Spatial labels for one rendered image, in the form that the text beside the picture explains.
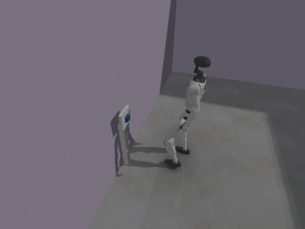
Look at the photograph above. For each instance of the button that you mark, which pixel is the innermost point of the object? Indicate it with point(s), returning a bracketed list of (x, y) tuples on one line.
[(127, 118)]

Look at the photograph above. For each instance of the left robot shin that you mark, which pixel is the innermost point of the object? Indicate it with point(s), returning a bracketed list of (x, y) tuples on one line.
[(170, 147)]

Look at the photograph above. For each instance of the panel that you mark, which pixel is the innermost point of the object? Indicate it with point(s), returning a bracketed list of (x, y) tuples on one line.
[(122, 129)]

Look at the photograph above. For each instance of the robot left hand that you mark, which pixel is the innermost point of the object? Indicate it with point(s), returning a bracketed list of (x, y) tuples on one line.
[(181, 135)]

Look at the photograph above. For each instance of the left robot upper arm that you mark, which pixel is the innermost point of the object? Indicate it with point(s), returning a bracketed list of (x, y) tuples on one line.
[(195, 91)]

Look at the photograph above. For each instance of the robot torso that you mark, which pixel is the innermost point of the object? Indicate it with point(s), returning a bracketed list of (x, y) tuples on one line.
[(188, 102)]

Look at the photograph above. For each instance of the left robot forearm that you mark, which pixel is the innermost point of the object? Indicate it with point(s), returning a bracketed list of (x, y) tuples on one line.
[(192, 116)]

